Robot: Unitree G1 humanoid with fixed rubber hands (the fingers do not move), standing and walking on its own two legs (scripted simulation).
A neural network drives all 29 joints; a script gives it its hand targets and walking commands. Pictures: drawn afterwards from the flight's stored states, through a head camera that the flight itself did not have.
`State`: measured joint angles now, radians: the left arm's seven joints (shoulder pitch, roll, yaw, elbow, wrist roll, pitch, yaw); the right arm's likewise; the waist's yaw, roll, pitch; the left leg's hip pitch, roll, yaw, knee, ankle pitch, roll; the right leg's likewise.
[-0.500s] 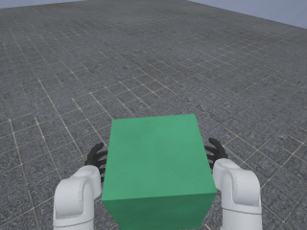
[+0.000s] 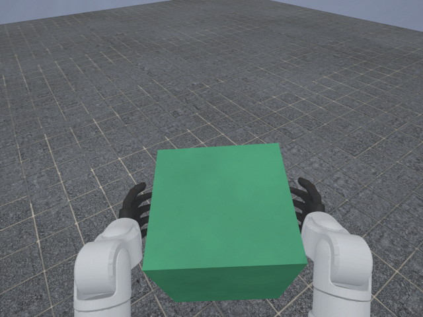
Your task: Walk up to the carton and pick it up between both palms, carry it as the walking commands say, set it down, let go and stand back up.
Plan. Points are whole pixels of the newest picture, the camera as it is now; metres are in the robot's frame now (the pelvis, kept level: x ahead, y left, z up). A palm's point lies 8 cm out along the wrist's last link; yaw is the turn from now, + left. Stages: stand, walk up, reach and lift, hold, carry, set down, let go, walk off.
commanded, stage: carry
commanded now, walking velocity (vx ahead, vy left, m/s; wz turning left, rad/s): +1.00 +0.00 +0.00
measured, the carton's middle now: (222, 229) +0.28 -0.01 +0.06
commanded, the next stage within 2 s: none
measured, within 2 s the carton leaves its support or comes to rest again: neither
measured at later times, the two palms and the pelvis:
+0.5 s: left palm (184, 104) +0.68 +0.10 +0.10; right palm (284, 107) +0.69 -0.20 +0.08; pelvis +0.43 -0.04 -0.01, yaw -1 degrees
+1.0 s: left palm (194, 59) +1.13 +0.10 +0.07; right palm (263, 57) +1.13 -0.20 +0.07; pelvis +0.88 -0.04 -0.01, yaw -4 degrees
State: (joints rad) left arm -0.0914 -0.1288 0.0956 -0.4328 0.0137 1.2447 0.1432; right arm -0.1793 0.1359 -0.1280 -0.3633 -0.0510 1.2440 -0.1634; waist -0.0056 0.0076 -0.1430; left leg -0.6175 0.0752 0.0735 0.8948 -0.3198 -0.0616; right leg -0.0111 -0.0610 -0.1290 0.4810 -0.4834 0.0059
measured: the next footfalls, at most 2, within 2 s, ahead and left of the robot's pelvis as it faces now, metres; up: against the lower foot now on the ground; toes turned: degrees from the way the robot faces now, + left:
left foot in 0.08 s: +0.26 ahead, +0.14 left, +0.00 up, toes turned +5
right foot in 0.42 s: +0.52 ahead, -0.16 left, +0.00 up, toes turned -9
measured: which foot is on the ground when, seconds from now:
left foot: up 0.00-0.06, down 0.08-0.44, up 0.46-0.78, down 0.80-1.00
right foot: down 0.00-0.10, up 0.12-0.40, down 0.42-0.84, up 0.86-1.00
